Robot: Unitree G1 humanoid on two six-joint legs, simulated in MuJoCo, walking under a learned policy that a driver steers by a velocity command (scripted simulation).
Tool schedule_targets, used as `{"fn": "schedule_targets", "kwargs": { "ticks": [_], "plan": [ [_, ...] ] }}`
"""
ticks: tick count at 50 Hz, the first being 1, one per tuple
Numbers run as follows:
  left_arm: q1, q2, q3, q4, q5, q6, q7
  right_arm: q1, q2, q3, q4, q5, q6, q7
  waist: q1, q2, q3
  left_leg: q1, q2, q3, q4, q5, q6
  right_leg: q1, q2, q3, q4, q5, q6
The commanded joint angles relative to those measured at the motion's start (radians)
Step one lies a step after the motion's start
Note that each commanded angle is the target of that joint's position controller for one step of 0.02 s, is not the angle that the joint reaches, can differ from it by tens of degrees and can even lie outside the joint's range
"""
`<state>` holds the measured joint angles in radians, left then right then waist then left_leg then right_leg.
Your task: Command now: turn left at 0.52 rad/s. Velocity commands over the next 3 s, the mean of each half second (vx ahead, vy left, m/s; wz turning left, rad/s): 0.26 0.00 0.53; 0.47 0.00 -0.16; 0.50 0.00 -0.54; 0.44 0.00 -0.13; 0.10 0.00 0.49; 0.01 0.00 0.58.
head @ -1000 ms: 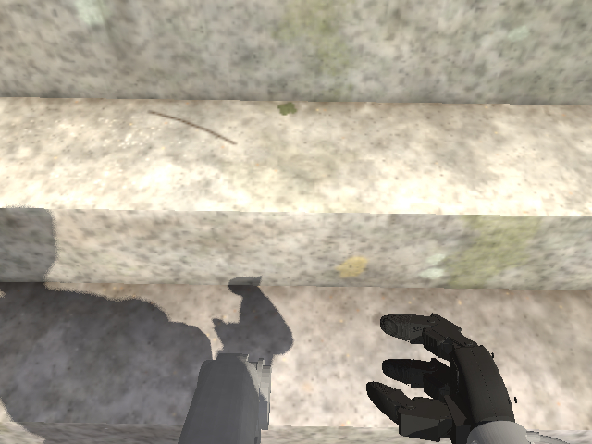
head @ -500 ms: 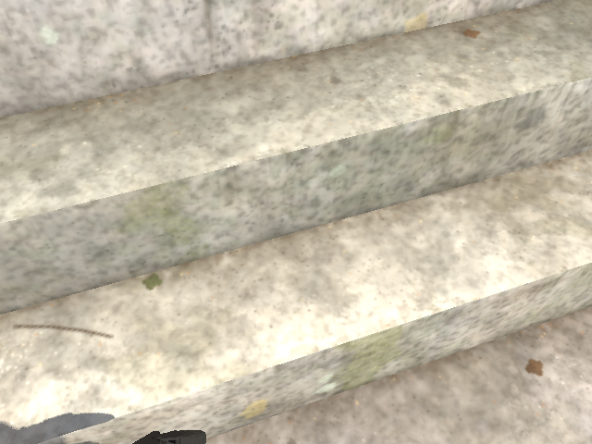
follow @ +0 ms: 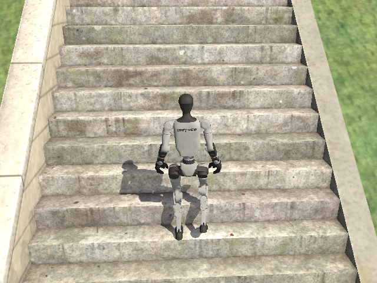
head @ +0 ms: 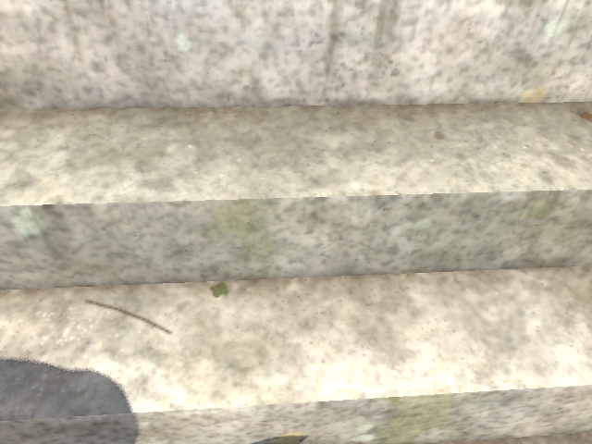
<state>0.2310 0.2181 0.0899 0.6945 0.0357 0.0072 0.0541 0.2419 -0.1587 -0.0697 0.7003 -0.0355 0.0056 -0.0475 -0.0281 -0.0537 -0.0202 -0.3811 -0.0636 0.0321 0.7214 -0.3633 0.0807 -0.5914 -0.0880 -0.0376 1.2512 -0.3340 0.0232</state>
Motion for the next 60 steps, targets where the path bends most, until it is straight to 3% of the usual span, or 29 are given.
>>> {"fn": "schedule_targets", "kwargs": {
  "ticks": [1, 3, 7, 10, 12, 14, 15, 16, 18, 19, 22, 29, 33, 34, 35, 36, 37, 38, 39, 40, 41, 43, 45, 49, 52, 55, 58, 59, 60],
  "plan": [
    [-0.079, 0.016, -0.023, -0.135, 0.022, -0.024, -0.022, -0.108, -0.174, -0.037, -0.091, 0.030, -0.015, -0.010, 0.030, 0.118, 0.068, 0.002, 0.221, -0.395, -0.340, 0.057, 0.221, -0.241, 0.031, 0.025, 0.336, 0.170, 0.012],
    [-0.128, -0.026, -0.053, -0.179, 0.030, -0.021, -0.033, -0.072, -0.137, -0.023, -0.073, 0.020, -0.007, -0.022, 0.024, 0.111, 0.030, 0.039, 0.175, -0.384, -0.280, 0.152, 0.222, -0.263, 0.052, 0.038, 0.387, 0.226, -0.011],
    [-0.115, -0.015, -0.085, -0.208, 0.018, -0.028, -0.048, 0.011, -0.187, -0.047, -0.041, -0.003, -0.008, -0.029, 0.013, 0.155, -0.034, 0.165, 0.168, -0.467, -0.345, -0.095, 0.206, -0.256, 0.068, 0.029, 0.119, 0.061, -0.047],
    [-0.105, 0.013, -0.088, -0.193, -0.042, -0.026, -0.045, -0.035, -0.187, -0.046, -0.063, -0.018, 0.002, -0.036, 0.029, 0.165, -0.038, -0.017, 0.151, -0.390, -0.416, -0.075, 0.188, 0.090, 0.098, -0.031, -0.417, -0.214, -0.090],
    [0.080, 0.024, -0.067, -0.144, -0.064, -0.028, -0.004, -0.092, -0.182, -0.047, -0.073, -0.030, -0.018, -0.024, 0.110, 0.224, -0.057, -0.128, 0.185, -0.485, -0.381, -0.060, 0.194, 0.366, 0.067, -0.026, -0.599, -0.004, -0.149],
    [0.188, 0.066, -0.049, -0.092, -0.020, -0.060, 0.013, -0.145, -0.087, -0.031, -0.084, 0.016, -0.034, 0.023, 0.161, -0.059, -0.040, -0.358, 0.043, -0.313, 0.074, -0.036, 0.094, 0.618, -0.022, 0.153, -0.830, 0.026, -0.124],
    [0.221, 0.163, -0.023, -0.094, -0.003, -0.059, 0.009, -0.157, -0.031, -0.016, -0.108, 0.036, -0.061, 0.036, 0.167, -0.288, -0.101, -0.581, -0.090, -0.156, 0.398, -0.067, 0.019, 0.779, -0.233, 0.519, -0.972, 0.043, -0.142],
    [0.127, 0.163, -0.014, -0.127, 0.020, -0.066, 0.008, -0.098, -0.086, -0.024, -0.109, 0.016, -0.075, 0.036, 0.105, -0.273, -0.174, -0.653, -0.053, -0.159, 0.756, -0.056, -0.022, 0.696, -0.358, 0.781, -1.063, -0.196, -0.192],
    [0.048, 0.095, -0.023, -0.099, 0.000, -0.081, 0.007, -0.131, -0.117, -0.026, -0.104, -0.030, -0.072, 0.033, 0.034, -0.007, -0.050, -0.756, -0.015, -0.167, 1.184, 0.147, -0.052, 0.562, -0.270, 0.553, -1.030, -0.387, -0.136],
    [0.090, 0.079, -0.024, -0.026, 0.011, -0.096, 0.000, -0.174, -0.033, 0.013, -0.132, -0.029, -0.069, 0.039, 0.017, -0.009, 0.048, -0.817, -0.008, -0.183, 1.291, 0.206, -0.041, 0.455, -0.203, 0.376, -0.992, -0.270, -0.164],
    [0.217, -0.018, -0.041, 0.099, 0.006, -0.127, -0.031, -0.209, 0.035, 0.053, -0.118, -0.013, -0.061, 0.048, 0.049, 0.067, 0.089, -0.977, -0.017, -0.195, 1.461, 0.228, 0.006, 0.465, -0.177, 0.251, -0.966, -0.130, -0.160],
    [0.303, 0.005, -0.029, 0.259, -0.017, -0.197, -0.045, -0.437, 0.081, 0.081, -0.234, -0.021, -0.028, 0.021, 0.054, -0.039, 0.114, -1.196, 0.052, -0.092, 1.587, 0.071, 0.064, 0.543, -0.187, 0.161, -1.111, 0.063, -0.204],
    [0.351, -0.012, -0.028, 0.302, -0.055, -0.155, -0.023, -0.590, 0.082, 0.117, -0.330, 0.001, -0.018, 0.065, 0.111, -0.023, 0.075, -0.800, 0.173, 0.189, 0.897, -0.004, 0.054, 0.471, -0.079, 0.046, -1.339, 0.485, -0.250],
    [0.356, -0.001, -0.021, 0.295, -0.060, -0.142, -0.013, -0.597, 0.158, 0.142, -0.325, 0.031, -0.010, 0.065, 0.131, -0.051, 0.025, -0.539, 0.144, 0.212, 0.692, -0.110, 0.078, 0.422, -0.092, 0.016, -1.364, 0.674, -0.247],
    [0.367, 0.021, -0.023, 0.287, -0.053, -0.141, -0.008, -0.485, 0.142, 0.128, -0.255, 0.067, -0.002, 0.065, 0.105, -0.042, -0.084, -0.298, 0.029, 0.293, 0.572, -0.204, 0.064, 0.424, -0.098, 0.002, -1.254, 1.182, -0.259],
    [0.390, 0.100, -0.013, 0.277, -0.036, -0.168, -0.014, -0.267, 0.111, 0.097, -0.200, 0.065, 0.004, 0.050, 0.027, -0.135, -0.227, -0.111, -0.043, 0.266, 0.593, -0.191, 0.076, 0.531, -0.168, 0.017, -1.043, 1.862, -0.256],
    [0.303, 0.194, 0.014, 0.258, -0.071, -0.199, -0.047, -0.002, 0.015, 0.059, -0.158, 0.049, 0.005, 0.034, -0.129, -0.214, -0.387, 0.081, -0.039, 0.148, 0.475, -0.099, 0.103, 0.584, -0.197, 0.023, -0.788, 2.052, -0.240],
    [0.236, 0.202, 0.027, 0.212, -0.105, -0.227, -0.085, 0.129, -0.089, 0.020, -0.109, 0.012, -0.010, 0.012, -0.172, -0.164, -0.507, 0.298, 0.118, -0.166, 0.368, -0.186, 0.159, 0.359, -0.102, 0.047, -0.511, 1.780, -0.191],
    [0.166, 0.140, 0.019, 0.163, -0.108, -0.234, -0.115, 0.199, -0.183, -0.018, -0.102, -0.035, 0.002, -0.004, -0.215, 0.085, -0.534, 0.381, 0.322, -0.607, 0.031, -0.429, 0.217, 0.127, 0.022, 0.078, -0.167, 1.309, -0.174],
    [0.067, 0.074, 0.032, 0.117, -0.045, -0.215, -0.129, 0.095, -0.243, -0.048, -0.101, -0.018, 0.015, 0.002, -0.197, 0.211, -0.506, 0.283, 0.421, -0.930, -0.304, -0.630, 0.244, -0.048, 0.192, 0.157, 0.414, 0.439, -0.139],
    [0.012, -0.033, 0.021, 0.042, 0.004, -0.194, -0.101, -0.054, -0.234, -0.053, -0.089, 0.001, -0.010, 0.017, -0.118, 0.140, -0.428, 0.198, 0.465, -0.905, -0.379, -0.568, 0.175, -0.208, 0.184, 0.292, 0.831, 0.381, -0.098],
    [-0.037, -0.127, -0.014, -0.045, 0.028, -0.143, -0.067, -0.172, -0.093, -0.018, 0.057, 0.020, -0.048, 0.019, 0.060, 0.048, -0.114, -0.062, 0.440, -0.550, -0.234, -0.460, 0.103, -0.380, 0.110, 0.169, 0.933, 0.503, -0.143],
    [0.083, -0.180, -0.056, -0.018, 0.008, -0.114, -0.068, -0.152, 0.063, 0.035, 0.182, -0.004, -0.084, 0.036, 0.174, 0.037, 0.031, -0.210, 0.374, -0.252, -0.242, -0.216, 0.043, -0.414, 0.106, 0.174, 0.923, 0.455, -0.160],
    [-0.044, -0.228, -0.084, -0.023, -0.038, -0.069, -0.047, 0.048, 0.017, 0.035, 0.294, -0.004, -0.157, 0.049, 0.111, 0.087, 0.091, -0.080, 0.426, -0.053, -0.400, 0.094, 0.044, -0.666, 0.147, 0.147, 1.104, 0.363, -0.181],
    [-0.115, -0.188, -0.082, -0.065, -0.030, -0.041, -0.009, 0.090, -0.036, 0.032, 0.322, 0.010, -0.177, 0.056, 0.118, 0.099, 0.106, 0.042, 0.428, 0.026, -0.495, 0.075, 0.039, -0.835, 0.148, 0.148, 1.244, 0.219, -0.191],
    [-0.232, -0.128, -0.074, -0.113, -0.027, -0.033, -0.009, 0.114, -0.068, 0.030, 0.306, 0.011, -0.184, 0.043, 0.103, 0.028, 0.112, 0.073, 0.373, 0.165, -0.546, 0.075, 0.006, -0.805, 0.137, 0.107, 1.020, 0.237, -0.176],
    [-0.401, -0.128, -0.086, -0.196, -0.021, -0.002, -0.019, 0.223, -0.106, 0.011, 0.324, 0.016, -0.176, 0.018, 0.054, 0.127, 0.061, 0.210, 0.329, 0.210, -0.629, 0.100, 0.027, -0.770, 0.080, -0.044, 0.726, 0.191, -0.168],
    [-0.440, -0.140, -0.104, -0.220, -0.038, 0.007, -0.033, 0.272, -0.172, -0.006, 0.325, 0.030, -0.173, 0.002, 0.019, 0.195, 0.031, 0.307, 0.377, 0.220, -0.784, 0.175, 0.072, -0.731, 0.029, -0.141, 0.569, 0.027, -0.175],
    [-0.432, -0.163, -0.111, -0.209, -0.030, 0.014, -0.039, 0.306, -0.148, -0.009, 0.338, 0.021, -0.158, -0.007, -0.010, 0.227, 0.008, 0.421, 0.379, 0.227, -0.781, 0.247, 0.099, -0.709, 0.005, -0.163, 0.531, -0.065, -0.182]
  ]
}}
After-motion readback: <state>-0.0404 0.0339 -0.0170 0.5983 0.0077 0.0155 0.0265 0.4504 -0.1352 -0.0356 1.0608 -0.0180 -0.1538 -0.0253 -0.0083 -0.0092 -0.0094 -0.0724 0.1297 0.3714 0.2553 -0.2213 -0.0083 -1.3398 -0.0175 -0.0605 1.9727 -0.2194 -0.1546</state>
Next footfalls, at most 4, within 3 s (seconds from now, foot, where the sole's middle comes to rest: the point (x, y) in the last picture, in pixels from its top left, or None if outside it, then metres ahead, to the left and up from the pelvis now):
0.28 right None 0.09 -0.11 -0.75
0.74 left None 0.30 0.18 -0.55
1.30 right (302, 343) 0.53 -0.01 -0.34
1.86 left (264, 142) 0.79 0.06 -0.14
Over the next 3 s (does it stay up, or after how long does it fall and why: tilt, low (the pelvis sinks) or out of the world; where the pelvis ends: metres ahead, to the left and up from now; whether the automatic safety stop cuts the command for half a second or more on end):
stays up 0.84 -0.15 0.66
